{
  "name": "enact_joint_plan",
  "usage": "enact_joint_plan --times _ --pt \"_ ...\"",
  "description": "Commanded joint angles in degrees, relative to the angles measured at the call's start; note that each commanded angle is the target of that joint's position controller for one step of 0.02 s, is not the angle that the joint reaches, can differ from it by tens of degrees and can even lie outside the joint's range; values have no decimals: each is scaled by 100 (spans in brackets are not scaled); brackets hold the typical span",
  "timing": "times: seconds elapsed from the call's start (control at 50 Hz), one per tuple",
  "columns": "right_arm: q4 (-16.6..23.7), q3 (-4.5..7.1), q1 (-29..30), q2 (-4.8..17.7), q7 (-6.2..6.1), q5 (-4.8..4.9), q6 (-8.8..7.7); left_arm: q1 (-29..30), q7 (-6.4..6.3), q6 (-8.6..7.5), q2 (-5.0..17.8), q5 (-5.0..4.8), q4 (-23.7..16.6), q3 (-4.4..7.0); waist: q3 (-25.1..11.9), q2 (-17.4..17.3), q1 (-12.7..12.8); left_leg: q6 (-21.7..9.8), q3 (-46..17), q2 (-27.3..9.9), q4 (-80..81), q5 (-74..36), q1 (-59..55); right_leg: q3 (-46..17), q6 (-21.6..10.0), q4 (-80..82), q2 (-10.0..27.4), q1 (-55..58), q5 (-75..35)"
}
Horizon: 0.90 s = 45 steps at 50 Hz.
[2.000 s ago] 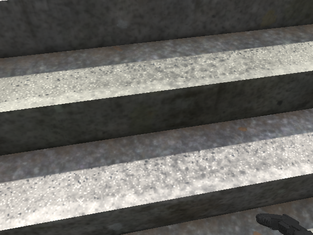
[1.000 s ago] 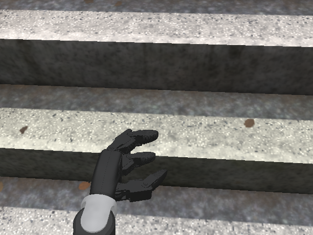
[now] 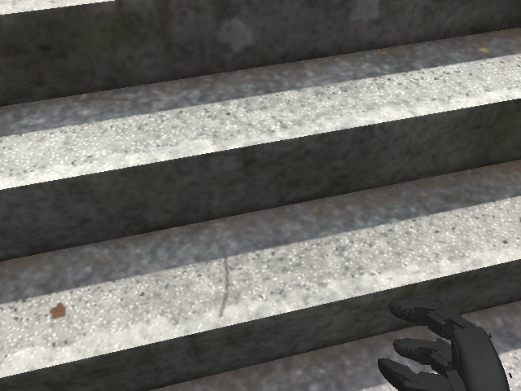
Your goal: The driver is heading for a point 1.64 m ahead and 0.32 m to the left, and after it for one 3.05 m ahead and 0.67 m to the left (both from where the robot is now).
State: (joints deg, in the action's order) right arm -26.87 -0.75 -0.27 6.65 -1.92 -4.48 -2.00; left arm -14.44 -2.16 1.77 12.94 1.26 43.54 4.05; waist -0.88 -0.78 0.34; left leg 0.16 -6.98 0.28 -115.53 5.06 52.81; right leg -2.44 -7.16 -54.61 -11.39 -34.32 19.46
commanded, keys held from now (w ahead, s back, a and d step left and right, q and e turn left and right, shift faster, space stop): e+shift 0.02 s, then shift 0.10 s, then q+shift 0.40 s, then w+q+shift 0.26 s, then w+shift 0.12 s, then w+e+shift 0.10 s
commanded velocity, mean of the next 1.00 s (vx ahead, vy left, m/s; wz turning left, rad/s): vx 0.29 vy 0.00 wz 0.31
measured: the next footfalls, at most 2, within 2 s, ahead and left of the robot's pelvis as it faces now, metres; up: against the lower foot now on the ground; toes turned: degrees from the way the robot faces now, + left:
left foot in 0.48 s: +0.26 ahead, +0.25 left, +0.19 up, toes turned +5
right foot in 1.06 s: +0.59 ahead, +0.15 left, +0.38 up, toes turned +22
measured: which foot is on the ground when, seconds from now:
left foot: up 0.00-0.46, down 0.48-1.00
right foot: down 0.00-0.52, up 0.54-1.00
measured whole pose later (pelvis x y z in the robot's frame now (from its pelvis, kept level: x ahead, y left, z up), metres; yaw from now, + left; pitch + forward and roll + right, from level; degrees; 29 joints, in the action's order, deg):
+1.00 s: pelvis +0.37 +0.18 +0.27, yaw +23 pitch +4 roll -2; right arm -53.1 4.9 -27.2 13.9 -1.6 0.6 -6.6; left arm 1.2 0.3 -0.2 5.6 1.6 27.0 -3.2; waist -2.2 -4.0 -2.3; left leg -5.6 -3.3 -3.2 -8.8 12.1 -2.1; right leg 3.8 -6.0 -99.7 3.4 -71.5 28.5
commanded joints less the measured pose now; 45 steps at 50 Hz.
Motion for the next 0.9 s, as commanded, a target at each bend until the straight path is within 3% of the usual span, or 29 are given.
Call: enact_joint_plan --times 0.02,0.06,0.08,0.12,0.18,0.24,0.3,0.32,0.36,0.38,0.42,0.44,0.46,0.48,0.5,0.52,0.54,0.56,0.58,0.6,0.64,0.68,0.72,0.74,0.78,0.8,0.84,0.88,0.9 --pt "108 72 -645 410 -118 56 191 797 -31 -320 432 -22 -482 65 212 106 -420 -13 438 21 499 10 185 -1877 -461 2110 679 -50 -1627" --pt "134 78 -401 361 -172 84 175 334 -154 -365 554 -31 -518 83 -183 43 -150 60 501 -7 582 -8 590 -2072 -382 1999 941 918 -3022" --pt "200 87 -174 315 -227 116 167 158 -177 -377 669 32 -514 123 -508 382 60 24 485 61 -49 285 1048 -2375 -490 2106 1082 1615 -2974" --pt "399 25 269 182 -250 148 90 -143 -205 -400 913 51 -516 218 -600 372 325 -7 366 83 -700 659 1895 -3087 -654 2508 1533 2541 -2653" --pt "376 -16 425 162 -217 146 125 -156 -218 -464 788 34 -516 171 -381 458 398 16 442 -18 -955 1030 2450 -2849 -832 2804 1768 3087 -1796" --pt "494 -108 569 16 -196 106 350 -623 -244 -568 732 -75 -225 158 -227 529 494 8 269 -157 -1304 1800 2865 -2622 -817 2903 2122 3587 -2422" --pt "672 -79 712 145 -193 172 461 -767 -294 -650 882 -26 -79 188 -253 530 537 -113 -50 55 -1803 2721 3104 -2217 -814 3156 2557 4081 -3313" --pt "824 -93 842 227 -170 151 457 -784 -275 -623 927 -52 -51 209 -170 431 506 -138 -40 -3 -1081 2953 3017 -1932 -664 3280 2420 4053 -2971" --pt "992 -99 893 252 -100 165 497 -634 -285 -605 915 -41 -32 169 -43 417 383 -88 154 -104 -245 2963 2613 -1634 -652 3645 2423 3808 -2966" --pt "1172 -166 883 108 -54 125 556 -506 -352 -618 1012 -76 -118 164 -266 624 250 -251 -126 -314 -137 3364 2194 -1683 -650 3730 2696 3787 -3875" --pt "1182 -235 885 133 98 319 595 -254 -336 -455 1155 -99 -214 176 -343 679 169 -495 1073 -422 3057 4072 114 -732 -579 4729 2418 2949 -3782" --pt "938 -184 365 57 104 431 642 -30 -326 -397 1229 -53 -226 201 -572 1054 -51 -653 1249 -317 3556 4008 -1172 -352 -603 4751 2434 2487 -4626" --pt "467 -1 -362 328 140 521 605 6 -256 -451 1236 -143 -308 173 -1163 1076 -84 -675 1726 205 3711 3836 -2097 120 -585 4013 2335 2837 -7459" --pt "154 131 -1103 557 137 563 515 -137 -144 -463 1267 -213 -205 169 -1610 1002 -360 -789 1737 540 4796 3059 -2856 402 -393 2831 2256 3150 -9045" --pt "24 292 -1554 920 100 466 414 162 27 -490 1348 -282 -435 167 -1992 424 -674 -986 507 531 5431 2005 -3631 502 31 1718 2089 2448 -8307" --pt "61 537 -1860 1662 -51 357 414 801 211 -479 1317 -314 -1041 193 -2300 -1807 -1057 -1731 -2637 -667 6962 1507 -4516 400 483 -517 1233 750 -4968" --pt "139 604 -1339 1668 -214 387 592 1251 394 -472 878 155 -1192 101 -2448 -2317 -901 -2108 -4838 -794 8654 2834 -4228 -297 571 -2980 544 -311 -785" --pt "200 603 -952 1570 -264 260 643 1254 486 -488 285 387 -1357 -22 -1990 -1791 -615 -1990 -4905 -751 9082 5173 -3602 -872 586 -4971 692 -1130 -880" --pt "-76 560 -950 1432 -236 196 595 1113 467 -531 15 443 -1452 -123 -1221 -1496 -419 -1800 -4358 -641 8853 5621 -3130 -745 559 -5700 776 -1701 -964" --pt "-431 524 -1099 1240 -175 209 467 1065 410 -540 -240 480 -1503 -254 -116 -997 -214 -1598 -3574 -450 8460 5174 -2477 -608 534 -5887 863 -2290 -994" --pt "-936 479 -1243 980 -40 217 219 781 291 -485 -439 425 -1438 -414 383 -598 103 -1336 -2530 -143 8449 4415 -2028 -408 482 -6266 865 -2519 -577" --pt "-1328 458 -1514 943 31 298 -4 837 267 -437 -485 337 -1495 -486 619 -436 205 -1365 -2013 -98 8642 3999 -2121 -245 524 -5812 1065 -2872 -466" --pt "-1473 557 -1603 1158 24 387 -170 1135 307 -472 -327 394 -1576 -478 646 -217 91 -1552 -1898 -30 9025 3582 -2230 -57 601 -5407 1178 -3046 -556" --pt "-1403 586 -1404 1219 -29 449 -174 1245 328 -456 -208 376 -1573 -476 516 -112 120 -1631 -1835 -1 9250 3394 -2032 153 685 -4701 1284 -2666 -750" --pt "-1439 609 -1406 1230 -62 389 -239 1198 333 -430 -207 274 -1430 -422 49 -251 23 -1911 -1985 -109 9370 3244 -2356 343 739 -5477 1240 -2682 -769" --pt "-1540 659 -1605 1359 -15 327 -323 1409 281 -429 -266 223 -1479 -398 -6 -454 -154 -2076 -2302 -356 9565 3369 -2943 302 723 -6241 1227 -3373 -527" --pt "-1890 727 -2546 1382 6 347 -495 2235 194 -503 -649 205 -1863 -520 443 -427 -562 -2117 -2904 -941 9955 3409 -4550 30 651 -7183 1411 -5364 50" --pt "-2021 746 -2870 1341 -26 315 -620 2738 134 -565 -724 171 -2132 -583 680 -246 -682 -1976 -2655 -1263 10039 3014 -5505 -232 554 -7458 1518 -6426 935" --pt "-2140 776 -3001 1352 -6 357 -634 3115 133 -489 -834 218 -2433 -695 595 -135 -642 -1705 -2236 -1123 10286 3109 -5330 -217 488 -6590 1631 -6169 1154"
